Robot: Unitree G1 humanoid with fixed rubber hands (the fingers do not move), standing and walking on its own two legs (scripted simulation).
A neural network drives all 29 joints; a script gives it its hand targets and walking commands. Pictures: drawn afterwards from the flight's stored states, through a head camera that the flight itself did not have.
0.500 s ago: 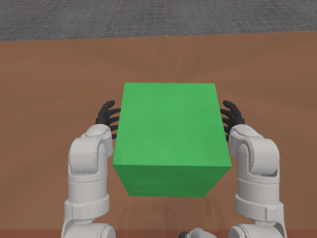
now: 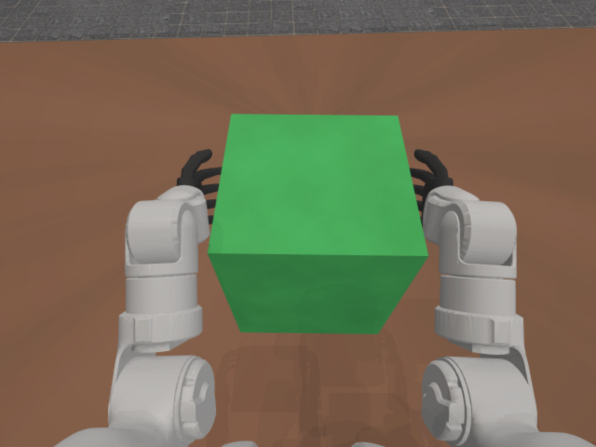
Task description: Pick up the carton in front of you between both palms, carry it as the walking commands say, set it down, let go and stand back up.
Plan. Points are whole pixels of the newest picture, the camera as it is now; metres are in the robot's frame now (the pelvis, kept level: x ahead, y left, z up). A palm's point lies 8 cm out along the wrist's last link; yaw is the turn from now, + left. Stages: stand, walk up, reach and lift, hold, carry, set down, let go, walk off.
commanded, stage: carry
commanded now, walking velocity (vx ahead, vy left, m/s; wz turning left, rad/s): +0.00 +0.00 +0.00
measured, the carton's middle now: (311, 234) +0.37 +0.00 +0.04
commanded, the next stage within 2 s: none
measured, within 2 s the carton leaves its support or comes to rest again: neither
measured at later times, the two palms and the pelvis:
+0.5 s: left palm (185, 199) +0.38 +0.16 +0.12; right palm (430, 199) +0.38 -0.14 +0.12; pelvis +0.01 +0.01 +0.00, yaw +0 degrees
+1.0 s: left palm (169, 232) +0.32 +0.16 +0.14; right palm (445, 232) +0.32 -0.14 +0.14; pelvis -0.03 +0.01 +0.00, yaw +0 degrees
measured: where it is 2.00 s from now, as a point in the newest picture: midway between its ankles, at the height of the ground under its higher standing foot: outside the picture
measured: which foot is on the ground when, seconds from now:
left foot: down 0.00-1.00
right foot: down 0.00-1.00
